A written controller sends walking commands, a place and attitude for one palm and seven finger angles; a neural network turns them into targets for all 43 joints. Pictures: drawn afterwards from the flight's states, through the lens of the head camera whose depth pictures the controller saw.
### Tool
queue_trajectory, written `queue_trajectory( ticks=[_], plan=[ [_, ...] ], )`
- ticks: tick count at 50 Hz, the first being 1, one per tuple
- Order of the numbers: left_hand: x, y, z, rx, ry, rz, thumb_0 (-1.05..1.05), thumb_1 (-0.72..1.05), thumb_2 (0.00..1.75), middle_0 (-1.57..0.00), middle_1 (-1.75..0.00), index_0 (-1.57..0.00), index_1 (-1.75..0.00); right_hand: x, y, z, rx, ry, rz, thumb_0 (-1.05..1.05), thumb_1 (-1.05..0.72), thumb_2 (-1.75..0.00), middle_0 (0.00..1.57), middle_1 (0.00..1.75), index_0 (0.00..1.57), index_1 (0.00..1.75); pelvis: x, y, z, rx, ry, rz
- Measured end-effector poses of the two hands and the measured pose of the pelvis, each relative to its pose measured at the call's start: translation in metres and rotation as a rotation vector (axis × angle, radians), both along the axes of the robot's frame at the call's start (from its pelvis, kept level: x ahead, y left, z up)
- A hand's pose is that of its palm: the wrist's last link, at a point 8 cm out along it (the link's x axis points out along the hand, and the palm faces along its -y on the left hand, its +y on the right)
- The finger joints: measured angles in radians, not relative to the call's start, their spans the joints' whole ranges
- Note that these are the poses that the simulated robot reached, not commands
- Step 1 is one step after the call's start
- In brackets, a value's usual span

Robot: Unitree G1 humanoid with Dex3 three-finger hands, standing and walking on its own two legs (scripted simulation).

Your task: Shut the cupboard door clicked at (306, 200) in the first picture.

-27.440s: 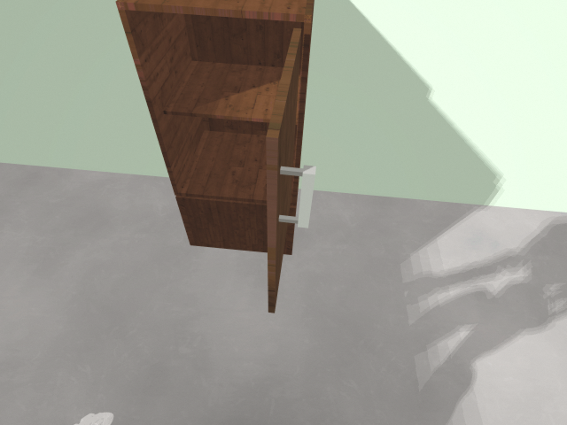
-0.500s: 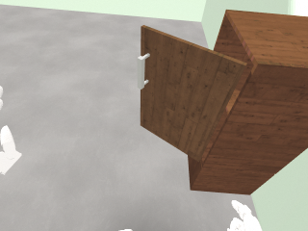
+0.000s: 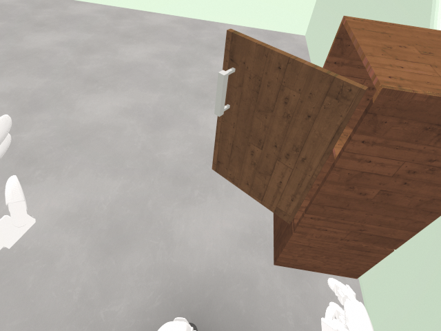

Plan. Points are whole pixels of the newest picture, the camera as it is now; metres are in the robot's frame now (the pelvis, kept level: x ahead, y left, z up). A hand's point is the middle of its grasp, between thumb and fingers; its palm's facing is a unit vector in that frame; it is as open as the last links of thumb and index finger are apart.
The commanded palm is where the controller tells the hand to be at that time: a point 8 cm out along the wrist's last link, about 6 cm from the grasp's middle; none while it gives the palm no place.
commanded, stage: step back with the hand held close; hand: left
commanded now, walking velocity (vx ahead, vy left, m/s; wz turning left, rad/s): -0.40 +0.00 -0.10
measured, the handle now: (225, 92) +0.79 +0.02 +0.01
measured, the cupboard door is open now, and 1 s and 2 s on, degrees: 57 57 57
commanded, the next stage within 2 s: stop stepping back and stand still in 0.44 s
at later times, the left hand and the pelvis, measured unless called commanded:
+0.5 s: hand out of the picture +0.09 +0.34 +0.20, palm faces +0.41 -0.88 -0.25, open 7.4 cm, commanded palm +0.02 +0.38 +0.19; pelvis -0.13 +0.08 -0.01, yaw -3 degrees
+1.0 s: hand out of the picture -0.07 +0.44 +0.19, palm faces +0.27 -0.90 -0.35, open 7.4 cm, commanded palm -0.13 +0.48 +0.19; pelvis -0.31 +0.21 +0.02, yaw -9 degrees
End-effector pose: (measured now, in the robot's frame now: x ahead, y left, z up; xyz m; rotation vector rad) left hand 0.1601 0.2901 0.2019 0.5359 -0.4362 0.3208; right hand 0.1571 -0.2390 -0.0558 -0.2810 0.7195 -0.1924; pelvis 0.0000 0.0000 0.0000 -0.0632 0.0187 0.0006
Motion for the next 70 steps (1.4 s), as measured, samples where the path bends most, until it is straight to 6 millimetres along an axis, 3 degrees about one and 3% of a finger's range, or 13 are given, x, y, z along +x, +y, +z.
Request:
queue_trajectory(
  ticks=[9,19,22,27,32,35,37,44,48,52,59,63,70],
  plan=[
    [-0.026,0.05,0.002,-0.006,-0.015,0.04,0.01,0.89,0.9,-0.21,-0.3,-0.21,-0.31,-0.035,0.028,0.005,-0.029,0.005,-0.011,0.01,-0.9,-0.9,0.2,0.3,0.2,0.3,-0.033,0.028,0.002,-0.074,-0.013,0.024],
    [-0.102,0.067,0.001,-0.039,-0.082,0.02,0.01,0.89,0.9,-0.21,-0.3,-0.21,-0.31,-0.073,0.076,0.004,0.008,-0.048,0.087,0.01,-0.9,-0.9,0.2,0.3,0.2,0.3,-0.094,0.053,-0.006,-0.043,-0.018,-0.058],
    [-0.107,0.076,-0.002,-0.106,-0.134,-0.016,0.01,0.89,0.9,-0.21,-0.3,-0.21,-0.31,-0.1,0.086,0.005,-0.013,-0.029,0.053,0.01,-0.9,-0.9,0.21,0.3,0.2,0.3,-0.105,0.069,-0.006,-0.032,-0.031,-0.069],
    [-0.109,0.099,-0.004,-0.115,-0.116,-0.078,0.01,0.89,0.9,-0.21,-0.3,-0.21,-0.31,-0.152,0.101,0.008,-0.021,-0.032,-0.009,0.01,-0.9,-0.9,0.2,0.3,0.2,0.3,-0.155,0.092,-0.006,-0.082,-0.049,-0.066],
    [-0.163,0.111,0.006,-0.056,-0.007,-0.144,0.02,0.89,0.9,-0.21,-0.3,-0.21,-0.31,-0.215,0.119,0.021,0.016,-0.048,-0.048,0.01,-0.9,-0.9,0.2,0.3,0.2,0.3,-0.199,0.112,0.005,-0.093,-0.033,-0.075],
    [-0.215,0.119,0.011,0.062,-0.024,-0.141,0.02,0.89,0.9,-0.21,-0.3,-0.21,-0.31,-0.247,0.125,0.009,0.012,-0.054,-0.042,0.01,-0.9,-0.9,0.2,0.3,0.2,0.3,-0.226,0.126,-0.01,0.014,-0.014,-0.154],
    [-0.236,0.132,0.017,0.054,-0.098,-0.137,0.01,0.89,0.9,-0.22,-0.3,-0.21,-0.31,-0.273,0.132,0.002,-0.013,0.002,-0.059,0.01,-0.9,-0.9,0.2,0.3,0.2,0.3,-0.241,0.138,-0.011,0.005,-0.04,-0.172],
    [-0.239,0.198,-0.003,-0.213,-0.162,0.006,0.01,0.89,0.9,-0.21,-0.3,-0.21,-0.31,-0.347,0.171,-0.009,-0.039,0.053,-0.148,0.02,-0.9,-0.9,0.2,0.3,0.2,0.3,-0.282,0.189,-0.011,-0.01,-0.049,-0.11],
    [-0.25,0.199,-0.009,-0.15,0.012,-0.071,0.01,0.89,0.9,-0.2,-0.3,-0.2,-0.3,-0.386,0.205,0.002,0.038,0.059,-0.183,0.02,-0.9,-0.9,0.2,0.3,0.2,0.3,-0.307,0.202,0.009,-0.011,-0.065,-0.144],
    [-0.278,0.189,0.005,-0.078,0.093,-0.169,0.02,0.89,0.9,-0.21,-0.3,-0.2,-0.3,-0.417,0.228,0.013,0.069,0.119,-0.187,0.02,-0.9,-0.9,0.2,0.3,0.2,0.3,-0.321,0.211,0.029,-0.038,-0.048,-0.174],
    [-0.304,0.208,0.027,0.026,0.126,-0.103,0.01,0.89,0.9,-0.21,-0.3,-0.21,-0.31,-0.428,0.232,0.009,0.077,0.102,-0.181,0.02,-0.9,-0.9,0.21,0.3,0.2,0.3,-0.345,0.22,0.032,-0.025,-0.024,-0.17],
    [-0.316,0.216,0.013,0.039,0.095,-0.056,0.01,0.89,0.9,-0.21,-0.3,-0.21,-0.31,-0.423,0.22,-0.013,0.064,0.049,-0.159,0.01,-0.9,-0.9,0.21,0.3,0.2,0.3,-0.364,0.228,0.005,0.009,-0.024,-0.19],
    [-0.312,0.223,-0.009,-0.147,0.005,-0.05,0.01,0.89,0.9,-0.21,-0.3,-0.21,-0.31,-0.426,0.214,-0.009,-0.016,0.077,-0.206,0.01,-0.9,-0.9,0.2,0.3,0.2,0.3,-0.349,0.241,0.001,0.034,-0.049,-0.169]
  ],
)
